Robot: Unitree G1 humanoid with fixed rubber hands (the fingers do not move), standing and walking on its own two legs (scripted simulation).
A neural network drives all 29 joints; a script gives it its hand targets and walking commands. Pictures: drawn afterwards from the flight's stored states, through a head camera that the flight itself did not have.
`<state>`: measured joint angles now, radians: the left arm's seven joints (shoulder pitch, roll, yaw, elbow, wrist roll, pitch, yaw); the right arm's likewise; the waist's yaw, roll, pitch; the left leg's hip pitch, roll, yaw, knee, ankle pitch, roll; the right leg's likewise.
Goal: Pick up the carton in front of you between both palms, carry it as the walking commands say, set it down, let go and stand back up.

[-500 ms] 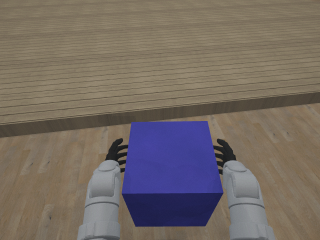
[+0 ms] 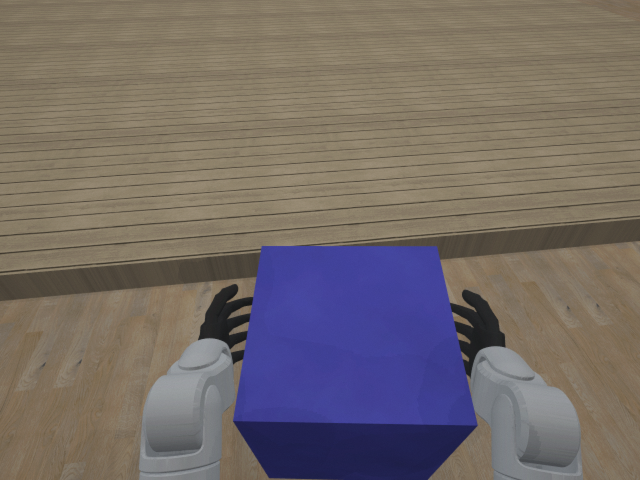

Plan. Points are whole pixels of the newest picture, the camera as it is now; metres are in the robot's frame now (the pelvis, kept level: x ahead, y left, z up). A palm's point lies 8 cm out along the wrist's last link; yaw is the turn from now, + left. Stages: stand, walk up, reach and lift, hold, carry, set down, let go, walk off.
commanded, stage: carry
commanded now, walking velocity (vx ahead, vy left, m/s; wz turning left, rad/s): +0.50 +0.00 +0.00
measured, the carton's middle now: (347, 369) +0.26 -0.01 +0.03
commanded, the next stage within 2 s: none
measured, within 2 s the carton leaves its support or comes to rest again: neither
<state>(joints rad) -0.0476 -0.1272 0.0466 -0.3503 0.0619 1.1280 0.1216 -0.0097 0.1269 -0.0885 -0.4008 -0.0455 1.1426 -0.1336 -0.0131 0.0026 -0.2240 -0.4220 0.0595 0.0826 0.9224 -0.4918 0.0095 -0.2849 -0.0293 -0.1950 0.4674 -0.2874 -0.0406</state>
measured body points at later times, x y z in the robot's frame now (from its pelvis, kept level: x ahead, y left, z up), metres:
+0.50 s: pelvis +0.29 +0.06 +0.01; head +0.27 +0.07 +0.46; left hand +0.54 +0.19 +0.09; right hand +0.51 -0.11 +0.10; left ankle +0.26 +0.13 -0.74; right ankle +0.34 -0.10 -0.67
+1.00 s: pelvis +0.62 +0.01 +0.01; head +0.62 -0.01 +0.46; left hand +0.87 +0.17 +0.11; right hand +0.89 -0.14 +0.11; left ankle +0.67 +0.16 -0.67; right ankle +0.60 -0.07 -0.74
